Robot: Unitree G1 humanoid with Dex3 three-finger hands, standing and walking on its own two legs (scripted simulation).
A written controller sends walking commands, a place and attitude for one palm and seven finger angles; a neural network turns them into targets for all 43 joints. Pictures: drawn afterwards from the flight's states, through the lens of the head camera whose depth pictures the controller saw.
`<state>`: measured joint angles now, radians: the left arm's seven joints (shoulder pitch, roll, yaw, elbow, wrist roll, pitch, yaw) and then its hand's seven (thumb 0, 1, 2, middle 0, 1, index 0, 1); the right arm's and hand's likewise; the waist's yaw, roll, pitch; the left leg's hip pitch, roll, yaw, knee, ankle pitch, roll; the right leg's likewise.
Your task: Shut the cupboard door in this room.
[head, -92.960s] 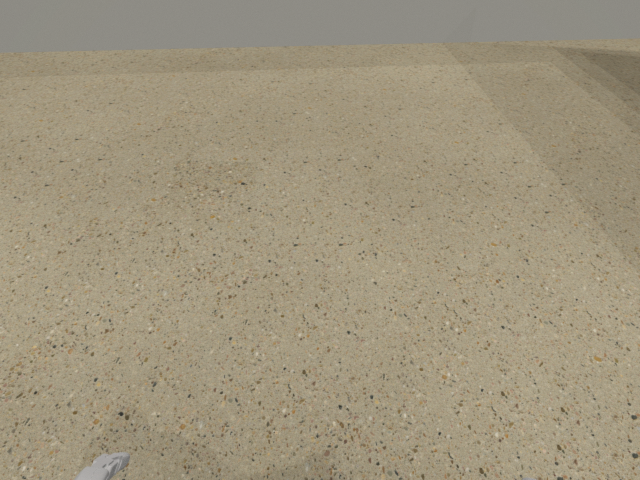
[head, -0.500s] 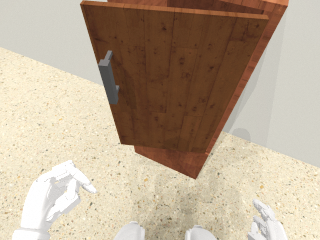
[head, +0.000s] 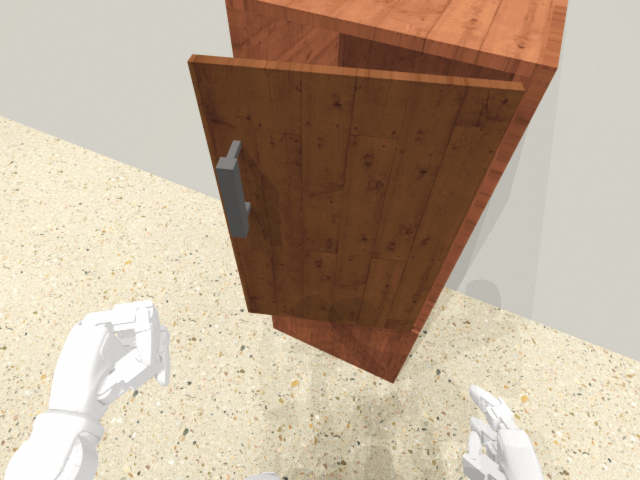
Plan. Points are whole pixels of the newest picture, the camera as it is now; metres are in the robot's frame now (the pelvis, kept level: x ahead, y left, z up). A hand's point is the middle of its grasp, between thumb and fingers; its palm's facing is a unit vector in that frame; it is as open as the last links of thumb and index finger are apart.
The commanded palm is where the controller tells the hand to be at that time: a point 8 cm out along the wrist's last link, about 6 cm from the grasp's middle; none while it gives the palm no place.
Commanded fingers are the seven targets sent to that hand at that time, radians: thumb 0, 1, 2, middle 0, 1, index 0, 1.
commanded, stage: raise the hand and make a fist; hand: left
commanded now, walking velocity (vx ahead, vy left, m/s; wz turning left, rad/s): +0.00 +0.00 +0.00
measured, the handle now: (237, 190) +0.47 +0.16 +0.09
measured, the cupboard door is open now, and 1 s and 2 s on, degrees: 19 19 19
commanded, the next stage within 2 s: bring the fist close to the handle in 0.40 s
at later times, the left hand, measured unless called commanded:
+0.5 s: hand (179, 356) +0.23 +0.17 +0.08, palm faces -0.05 -1.00 -0.05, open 3.1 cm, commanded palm +0.21 +0.23 +0.09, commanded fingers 0.00 0.90 0.90 -1.30 -1.50 -1.30 -1.50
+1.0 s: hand (220, 288) +0.31 +0.15 +0.09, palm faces -0.02 -1.00 -0.04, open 3.1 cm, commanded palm +0.28 +0.20 +0.09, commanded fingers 0.00 0.90 0.90 -1.30 -1.50 -1.30 -1.50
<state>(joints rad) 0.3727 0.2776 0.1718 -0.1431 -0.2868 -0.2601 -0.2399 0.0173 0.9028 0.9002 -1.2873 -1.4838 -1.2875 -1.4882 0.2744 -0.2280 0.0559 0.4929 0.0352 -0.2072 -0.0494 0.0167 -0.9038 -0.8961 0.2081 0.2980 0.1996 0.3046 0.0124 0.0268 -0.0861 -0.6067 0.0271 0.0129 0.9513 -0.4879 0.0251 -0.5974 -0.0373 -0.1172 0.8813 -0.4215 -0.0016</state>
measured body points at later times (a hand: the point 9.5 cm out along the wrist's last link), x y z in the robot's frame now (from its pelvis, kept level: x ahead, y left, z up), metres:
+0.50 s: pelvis +0.01 -0.01 +0.01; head +0.04 -0.01 +0.45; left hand +0.23 +0.23 +0.08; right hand +0.18 -0.24 -0.06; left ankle +0.00 +0.10 -0.69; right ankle +0.01 -0.12 -0.69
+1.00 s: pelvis +0.00 -0.02 +0.01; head +0.04 -0.03 +0.46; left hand +0.30 +0.20 +0.09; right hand +0.15 -0.27 -0.08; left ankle +0.00 +0.10 -0.69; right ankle +0.01 -0.12 -0.69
